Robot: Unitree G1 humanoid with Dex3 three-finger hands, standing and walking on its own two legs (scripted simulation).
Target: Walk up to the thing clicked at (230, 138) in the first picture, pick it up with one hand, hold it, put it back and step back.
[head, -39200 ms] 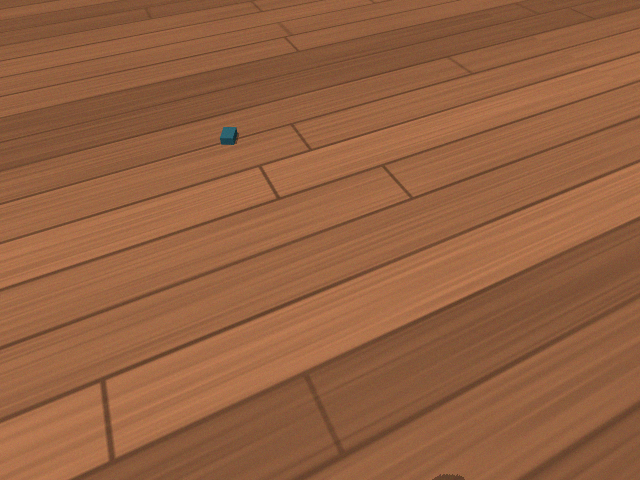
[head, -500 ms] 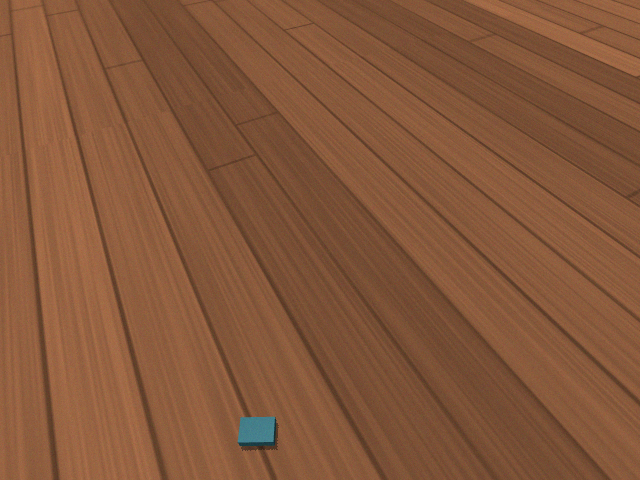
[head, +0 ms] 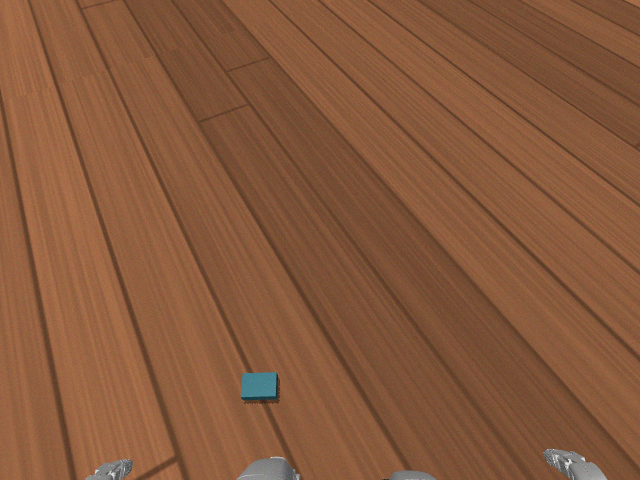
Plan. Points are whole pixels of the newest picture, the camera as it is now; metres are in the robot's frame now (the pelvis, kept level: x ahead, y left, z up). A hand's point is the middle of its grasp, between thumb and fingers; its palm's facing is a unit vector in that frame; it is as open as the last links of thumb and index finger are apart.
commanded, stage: step back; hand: left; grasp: from above
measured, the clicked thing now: (259, 386) +0.41 +0.21 -0.75
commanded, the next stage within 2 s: none
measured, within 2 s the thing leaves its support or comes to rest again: neither
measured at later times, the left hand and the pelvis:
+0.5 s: hand out of the picture +0.04 +0.29 -0.17, palm faces -0.10 -0.92 -0.39, open 7.4 cm; pelvis -0.08 +0.03 -0.02, yaw -4 degrees
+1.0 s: hand out of the picture -0.09 +0.32 -0.16, palm faces -0.01 -0.94 -0.35, open 7.4 cm; pelvis -0.22 +0.06 -0.01, yaw +0 degrees
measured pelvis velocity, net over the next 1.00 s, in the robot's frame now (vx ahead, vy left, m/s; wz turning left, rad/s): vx -0.22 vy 0.06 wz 0.00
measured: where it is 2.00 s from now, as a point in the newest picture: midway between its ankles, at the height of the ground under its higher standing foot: outside the picture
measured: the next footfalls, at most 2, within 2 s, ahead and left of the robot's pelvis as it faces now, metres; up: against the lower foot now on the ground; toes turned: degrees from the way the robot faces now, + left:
right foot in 0.50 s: -0.05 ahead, -0.08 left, +0.00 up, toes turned +0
left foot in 0.86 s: -0.16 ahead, +0.17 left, +0.00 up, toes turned -3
